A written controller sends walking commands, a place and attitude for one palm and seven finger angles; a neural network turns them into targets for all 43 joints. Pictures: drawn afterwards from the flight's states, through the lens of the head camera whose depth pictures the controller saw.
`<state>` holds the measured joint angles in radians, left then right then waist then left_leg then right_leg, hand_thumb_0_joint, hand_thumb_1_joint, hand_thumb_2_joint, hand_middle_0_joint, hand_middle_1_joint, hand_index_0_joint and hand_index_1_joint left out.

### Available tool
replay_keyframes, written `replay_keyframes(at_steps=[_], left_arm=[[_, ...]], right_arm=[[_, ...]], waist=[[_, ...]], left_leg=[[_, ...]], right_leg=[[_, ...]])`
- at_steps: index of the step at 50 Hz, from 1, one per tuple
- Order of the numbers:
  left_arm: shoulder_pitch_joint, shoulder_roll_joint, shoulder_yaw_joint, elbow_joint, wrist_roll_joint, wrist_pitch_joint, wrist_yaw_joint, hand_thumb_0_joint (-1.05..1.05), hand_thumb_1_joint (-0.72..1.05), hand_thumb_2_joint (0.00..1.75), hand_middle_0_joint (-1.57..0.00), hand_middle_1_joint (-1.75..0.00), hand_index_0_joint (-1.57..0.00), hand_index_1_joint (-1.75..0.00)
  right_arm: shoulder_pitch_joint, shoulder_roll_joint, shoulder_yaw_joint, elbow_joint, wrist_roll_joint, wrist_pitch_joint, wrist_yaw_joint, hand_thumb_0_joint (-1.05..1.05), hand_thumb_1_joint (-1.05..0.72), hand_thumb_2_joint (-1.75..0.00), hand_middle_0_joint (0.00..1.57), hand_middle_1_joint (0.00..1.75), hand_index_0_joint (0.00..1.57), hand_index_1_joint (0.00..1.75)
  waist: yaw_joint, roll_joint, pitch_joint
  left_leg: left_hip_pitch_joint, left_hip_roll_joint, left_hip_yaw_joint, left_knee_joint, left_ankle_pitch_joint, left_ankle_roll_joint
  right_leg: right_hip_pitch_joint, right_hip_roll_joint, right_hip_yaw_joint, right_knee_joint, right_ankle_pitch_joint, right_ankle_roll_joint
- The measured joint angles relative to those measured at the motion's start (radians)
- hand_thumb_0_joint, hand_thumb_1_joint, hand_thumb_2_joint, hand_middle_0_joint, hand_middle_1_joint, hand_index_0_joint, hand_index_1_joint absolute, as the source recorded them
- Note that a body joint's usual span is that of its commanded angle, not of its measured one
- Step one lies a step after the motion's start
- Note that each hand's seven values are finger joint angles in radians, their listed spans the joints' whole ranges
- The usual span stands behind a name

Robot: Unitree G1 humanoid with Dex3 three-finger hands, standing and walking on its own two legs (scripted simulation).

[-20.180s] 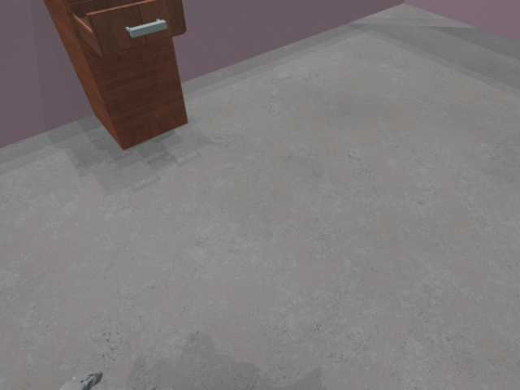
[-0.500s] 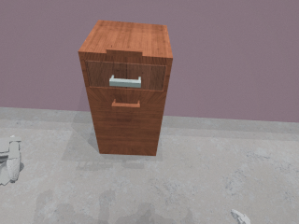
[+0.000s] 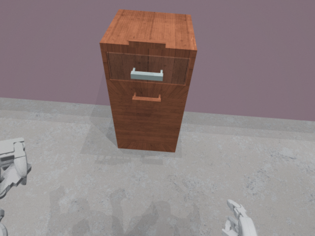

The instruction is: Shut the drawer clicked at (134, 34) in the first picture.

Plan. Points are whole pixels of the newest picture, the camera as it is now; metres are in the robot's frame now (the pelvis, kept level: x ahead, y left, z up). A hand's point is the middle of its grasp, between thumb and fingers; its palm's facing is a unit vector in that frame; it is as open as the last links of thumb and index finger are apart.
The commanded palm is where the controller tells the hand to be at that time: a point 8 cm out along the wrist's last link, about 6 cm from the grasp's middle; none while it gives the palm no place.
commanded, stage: stop stepping back and stand still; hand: left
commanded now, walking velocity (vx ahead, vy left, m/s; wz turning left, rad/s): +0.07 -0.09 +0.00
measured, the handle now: (147, 73) +0.82 +0.11 -0.05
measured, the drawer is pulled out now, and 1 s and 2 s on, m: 0.00 0.00 0.00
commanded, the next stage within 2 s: let the arm hang, fingers relaxed in 0.18 s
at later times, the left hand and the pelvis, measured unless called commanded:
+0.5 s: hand out of the picture +0.13 +0.20 -0.14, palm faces +0.06 -0.96 -0.26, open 3.0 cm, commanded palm none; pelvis +0.00 +0.00 -0.01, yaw +4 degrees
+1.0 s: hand out of the picture -0.04 +0.17 -0.17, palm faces +0.09 -0.98 -0.18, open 6.7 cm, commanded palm none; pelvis +0.00 +0.01 +0.01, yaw +4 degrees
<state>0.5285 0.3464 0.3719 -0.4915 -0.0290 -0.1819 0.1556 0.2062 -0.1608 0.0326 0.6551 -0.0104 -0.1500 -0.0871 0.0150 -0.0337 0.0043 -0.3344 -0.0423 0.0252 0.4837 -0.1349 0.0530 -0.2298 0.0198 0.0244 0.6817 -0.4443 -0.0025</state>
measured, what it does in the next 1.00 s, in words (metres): steps on the spot: right foot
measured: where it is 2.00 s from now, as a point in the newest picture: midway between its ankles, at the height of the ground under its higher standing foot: outside the picture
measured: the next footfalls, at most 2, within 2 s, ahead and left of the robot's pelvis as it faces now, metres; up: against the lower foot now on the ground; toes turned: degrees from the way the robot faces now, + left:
right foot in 0.08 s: +0.04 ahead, -0.10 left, +0.00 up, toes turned +4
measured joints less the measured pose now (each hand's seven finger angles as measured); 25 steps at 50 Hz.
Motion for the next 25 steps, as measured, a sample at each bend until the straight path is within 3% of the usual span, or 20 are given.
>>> replay_keyframes(at_steps=[4, 7, 10, 14, 16, 18, 20, 22, 25], left_arm=[[0.063, 0.031, -0.016, -0.086, 0.008, 0.002, -0.008, 0.02, 0.89, 0.90, -1.40, -1.60, -1.40, -1.60], [0.121, 0.056, -0.020, -0.146, 0.007, -0.015, -0.018, 0.02, 0.89, 0.90, -1.40, -1.60, -1.40, -1.60], [0.136, 0.059, -0.011, -0.146, 0.000, -0.036, -0.014, 0.01, 0.88, 0.90, -1.40, -1.60, -1.41, -1.60], [0.108, 0.032, -0.003, -0.089, -0.004, -0.044, -0.001, 0.01, 0.88, 0.90, -1.41, -1.60, -1.41, -1.60], [0.003, 0.028, -0.065, 0.088, 0.030, -0.035, -0.046, 0.01, 0.89, 0.90, -1.40, -1.60, -1.41, -1.59], [-0.123, -0.002, -0.146, 0.358, 0.048, 0.059, -0.085, 0.00, 0.89, 0.90, -1.39, -1.59, -1.39, -1.58], [-0.223, -0.041, -0.203, 0.648, 0.052, 0.151, -0.103, 0.00, 0.90, 0.90, -1.36, -1.56, -1.36, -1.56], [-0.284, -0.074, -0.252, 0.897, 0.053, 0.209, -0.115, 0.00, 0.90, 0.90, -1.31, -1.52, -1.32, -1.52], [-0.299, -0.139, -0.334, 1.174, 0.055, 0.235, -0.134, 0.01, 0.91, 0.90, -1.22, -1.43, -1.23, -1.43]], right_arm=[[-0.003, 0.024, 0.021, -0.050, -0.008, -0.011, 0.022, 0.01, -0.90, -0.90, 0.21, 0.30, 0.20, 0.30], [0.002, 0.018, 0.012, -0.062, -0.013, 0.014, 0.029, 0.01, -0.90, -0.90, 0.21, 0.30, 0.21, 0.30], [0.018, -0.002, -0.006, -0.033, -0.004, 0.036, 0.029, 0.01, -0.90, -0.90, 0.21, 0.30, 0.21, 0.30], [0.050, -0.053, -0.030, -0.015, 0.011, 0.035, 0.014, 0.01, -0.90, -0.90, 0.21, 0.30, 0.20, 0.30], [0.037, -0.089, -0.062, 0.045, 0.008, 0.020, 0.049, 0.01, -0.90, -0.90, 0.21, 0.30, 0.20, 0.30], [0.013, -0.118, -0.073, 0.096, 0.001, 0.058, 0.070, 0.01, -0.90, -0.90, 0.20, 0.30, 0.20, 0.30], [-0.007, -0.122, -0.063, 0.126, -0.012, 0.092, 0.078, 0.01, -0.90, -0.90, 0.20, 0.30, 0.20, 0.30], [-0.016, -0.107, -0.048, 0.143, -0.023, 0.114, 0.080, 0.01, -0.90, -0.90, 0.20, 0.30, 0.20, 0.30], [-0.020, -0.076, -0.036, 0.187, -0.015, 0.146, 0.080, 0.01, -0.90, -0.90, 0.20, 0.30, 0.20, 0.30]], waist=[[-0.020, -0.006, 0.023], [-0.022, 0.014, 0.023], [-0.010, 0.012, 0.009], [-0.018, 0.039, 0.005], [-0.019, 0.057, -0.001], [-0.019, 0.064, -0.008], [-0.033, 0.053, -0.013], [-0.047, 0.029, -0.004], [-0.061, 0.026, 0.025]], left_leg=[[0.005, 0.008, -0.003, -0.046, 0.020, -0.016], [-0.058, 0.024, -0.019, 0.097, -0.129, -0.039], [-0.095, 0.031, -0.015, 0.257, -0.182, -0.051], [0.017, 0.064, -0.009, 0.070, -0.082, -0.033], [-0.011, 0.043, -0.019, 0.103, -0.102, -0.026], [-0.031, 0.015, -0.017, 0.132, -0.116, -0.017], [-0.039, -0.009, -0.013, 0.134, -0.112, -0.009], [-0.037, -0.025, -0.009, 0.128, -0.103, -0.010], [-0.016, -0.009, -0.024, 0.121, -0.098, -0.027]], right_leg=[[0.015, 0.011, -0.035, -0.142, 0.038, -0.018], [0.021, 0.030, -0.047, -0.193, 0.163, -0.050], [0.027, 0.029, -0.039, -0.201, 0.171, -0.052], [0.036, 0.027, -0.052, -0.159, 0.120, -0.030], [-0.012, 0.003, -0.070, -0.069, 0.098, -0.012], [-0.056, -0.022, -0.059, 0.018, 0.093, -0.001], [-0.091, -0.028, -0.025, 0.087, 0.001, 0.003], [-0.083, -0.030, -0.003, 0.054, 0.000, 0.003], [-0.041, -0.011, -0.013, -0.018, 0.088, -0.017]])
